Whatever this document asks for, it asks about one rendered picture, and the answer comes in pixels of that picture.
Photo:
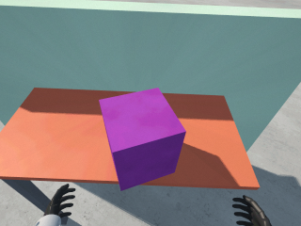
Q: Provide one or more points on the left robot hand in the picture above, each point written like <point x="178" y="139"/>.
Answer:
<point x="55" y="205"/>

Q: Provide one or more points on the left robot forearm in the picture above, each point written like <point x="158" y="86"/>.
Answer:
<point x="49" y="220"/>

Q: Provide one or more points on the right robot hand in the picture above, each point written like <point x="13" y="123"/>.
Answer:
<point x="254" y="213"/>

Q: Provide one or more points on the carton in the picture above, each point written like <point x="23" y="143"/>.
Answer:
<point x="144" y="135"/>

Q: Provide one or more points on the table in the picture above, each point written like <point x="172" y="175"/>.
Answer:
<point x="58" y="135"/>

